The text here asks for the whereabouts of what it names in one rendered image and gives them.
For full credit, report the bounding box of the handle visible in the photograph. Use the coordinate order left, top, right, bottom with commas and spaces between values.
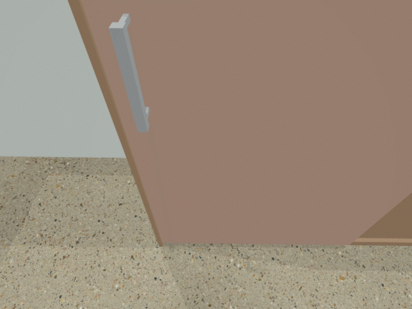
109, 14, 150, 133

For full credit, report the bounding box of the wardrobe door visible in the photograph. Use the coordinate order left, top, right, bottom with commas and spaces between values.
81, 0, 412, 245
359, 193, 412, 238

